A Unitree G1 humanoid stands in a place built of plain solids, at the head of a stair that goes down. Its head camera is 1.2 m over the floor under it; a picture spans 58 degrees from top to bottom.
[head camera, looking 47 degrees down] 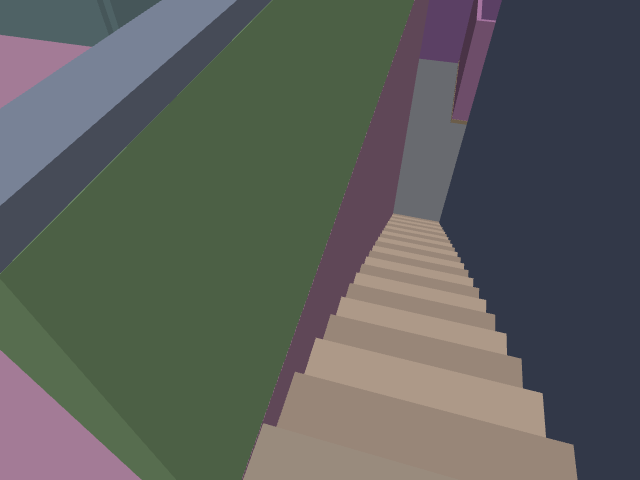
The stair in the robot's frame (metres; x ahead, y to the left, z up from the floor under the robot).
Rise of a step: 0.20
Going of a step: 0.26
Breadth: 0.90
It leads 15 degrees to the right of straight ahead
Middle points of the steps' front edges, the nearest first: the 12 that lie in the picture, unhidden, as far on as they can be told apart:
0.57 -0.35 -0.20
0.82 -0.42 -0.41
1.07 -0.49 -0.61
1.33 -0.56 -0.82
1.58 -0.63 -1.02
1.83 -0.70 -1.22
2.08 -0.77 -1.43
2.33 -0.83 -1.63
2.58 -0.90 -1.84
2.83 -0.97 -2.04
3.09 -1.04 -2.25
3.34 -1.11 -2.45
